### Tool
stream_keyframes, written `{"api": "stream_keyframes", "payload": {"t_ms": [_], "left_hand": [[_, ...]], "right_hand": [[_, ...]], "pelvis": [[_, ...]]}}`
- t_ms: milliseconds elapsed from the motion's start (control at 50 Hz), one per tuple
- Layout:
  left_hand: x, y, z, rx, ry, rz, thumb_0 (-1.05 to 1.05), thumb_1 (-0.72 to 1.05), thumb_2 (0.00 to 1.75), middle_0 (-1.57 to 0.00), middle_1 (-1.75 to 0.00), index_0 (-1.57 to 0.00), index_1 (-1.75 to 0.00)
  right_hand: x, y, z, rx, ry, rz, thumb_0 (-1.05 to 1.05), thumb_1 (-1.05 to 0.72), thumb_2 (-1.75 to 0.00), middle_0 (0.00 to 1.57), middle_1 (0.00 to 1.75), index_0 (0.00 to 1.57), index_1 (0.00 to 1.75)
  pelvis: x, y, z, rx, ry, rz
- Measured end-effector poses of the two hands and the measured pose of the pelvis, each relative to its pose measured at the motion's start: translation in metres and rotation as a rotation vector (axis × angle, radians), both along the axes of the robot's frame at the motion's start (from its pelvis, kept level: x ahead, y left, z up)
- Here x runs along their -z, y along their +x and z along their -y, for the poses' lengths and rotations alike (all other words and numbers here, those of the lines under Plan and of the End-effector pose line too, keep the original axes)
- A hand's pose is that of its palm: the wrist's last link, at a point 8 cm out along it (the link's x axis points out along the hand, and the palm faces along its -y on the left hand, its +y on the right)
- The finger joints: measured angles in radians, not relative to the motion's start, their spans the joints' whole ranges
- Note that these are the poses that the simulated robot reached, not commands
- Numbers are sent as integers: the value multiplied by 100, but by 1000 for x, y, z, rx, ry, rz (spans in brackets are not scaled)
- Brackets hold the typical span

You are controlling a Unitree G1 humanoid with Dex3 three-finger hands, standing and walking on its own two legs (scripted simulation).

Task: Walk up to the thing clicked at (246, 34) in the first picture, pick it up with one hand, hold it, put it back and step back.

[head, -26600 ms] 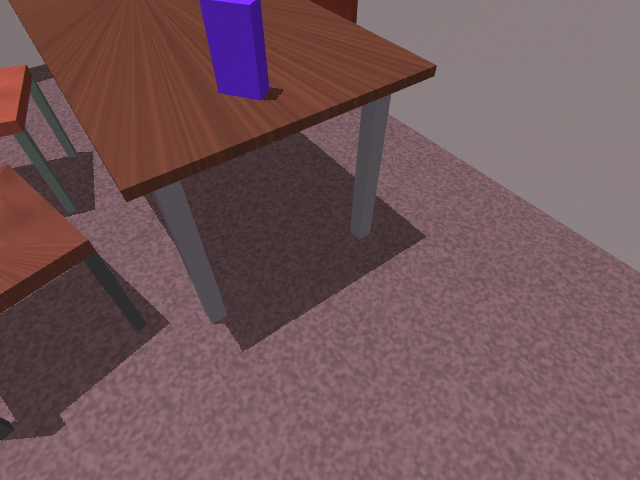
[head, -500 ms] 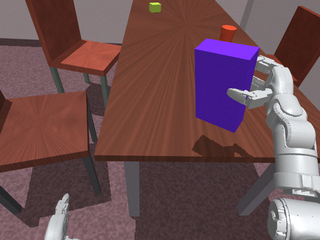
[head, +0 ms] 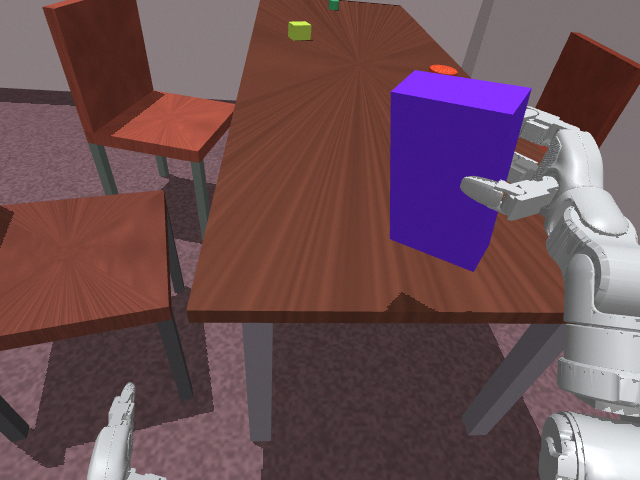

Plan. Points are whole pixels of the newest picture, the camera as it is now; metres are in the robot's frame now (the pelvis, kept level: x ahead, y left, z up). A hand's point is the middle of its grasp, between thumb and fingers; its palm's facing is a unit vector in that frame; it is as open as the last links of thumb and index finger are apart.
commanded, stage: lift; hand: right
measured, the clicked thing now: (446, 178) +0.38 -0.12 +0.24
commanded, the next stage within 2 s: hold in 0.20 s
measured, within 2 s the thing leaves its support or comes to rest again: neither
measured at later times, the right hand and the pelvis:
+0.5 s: hand (524, 160) +0.35 -0.18 +0.29, palm faces +0.14 +0.99 -0.07, open 9.4 cm; pelvis +0.01 -0.01 +0.00, yaw +0 degrees
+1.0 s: hand (535, 141) +0.34 -0.17 +0.32, palm faces +0.12 +0.99 -0.07, open 9.5 cm; pelvis +0.01 +0.00 +0.00, yaw -1 degrees
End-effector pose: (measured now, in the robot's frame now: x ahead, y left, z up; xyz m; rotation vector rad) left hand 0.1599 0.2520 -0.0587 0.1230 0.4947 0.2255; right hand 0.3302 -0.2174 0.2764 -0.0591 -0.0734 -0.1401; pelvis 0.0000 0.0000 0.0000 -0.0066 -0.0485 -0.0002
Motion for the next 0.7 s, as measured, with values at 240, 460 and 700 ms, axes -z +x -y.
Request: {"api": "stream_keyframes", "payload": {"t_ms": [240,460,700], "left_hand": [[-1,5,2,6,12,7,-2,-50,2,-5,-4,-6,-3],[-1,11,4,5,8,28,-2,-51,2,-5,-4,-6,-4],[3,13,5,20,1,25,-2,-51,3,-5,-4,-6,-4]], "right_hand": [[-5,-3,6,0,2,-23,-1,49,-101,84,116,91,119],[-14,-12,10,-5,-13,2,-1,50,-103,84,117,91,120],[-26,-17,10,-17,-14,4,-1,52,-104,85,118,91,121]], "pelvis": [[0,3,4,4,2,2],[0,6,6,4,3,1],[0,7,4,7,3,2]]}}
